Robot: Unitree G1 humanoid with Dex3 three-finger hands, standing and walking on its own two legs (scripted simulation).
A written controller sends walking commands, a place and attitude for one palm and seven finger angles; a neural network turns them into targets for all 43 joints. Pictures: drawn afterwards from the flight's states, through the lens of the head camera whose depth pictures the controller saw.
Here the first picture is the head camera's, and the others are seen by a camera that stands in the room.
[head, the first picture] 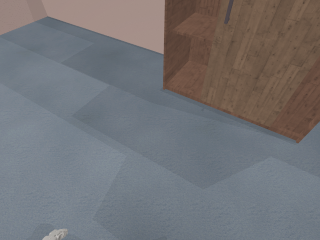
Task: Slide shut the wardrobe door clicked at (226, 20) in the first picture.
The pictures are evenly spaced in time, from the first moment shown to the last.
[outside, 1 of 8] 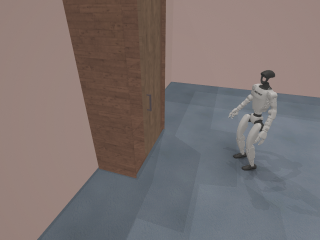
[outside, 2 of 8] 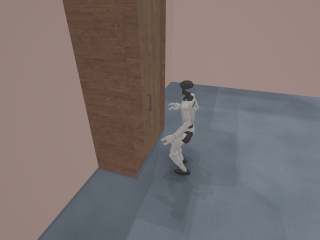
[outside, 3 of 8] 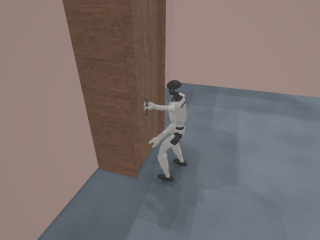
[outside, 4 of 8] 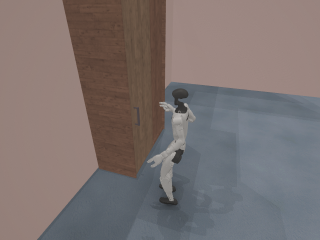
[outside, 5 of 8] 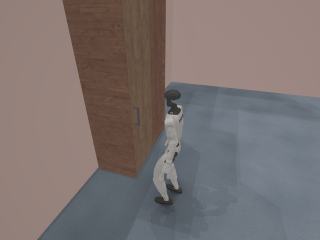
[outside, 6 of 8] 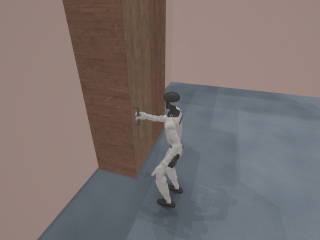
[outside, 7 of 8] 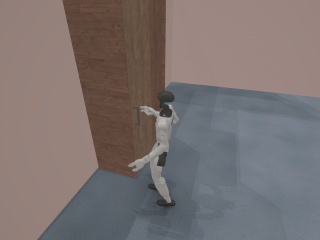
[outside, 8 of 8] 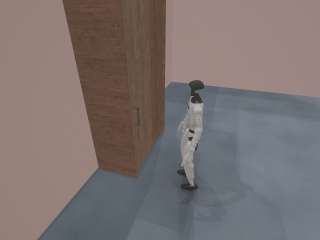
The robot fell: no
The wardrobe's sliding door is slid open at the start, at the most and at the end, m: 0.37 0.37 0.00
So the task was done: yes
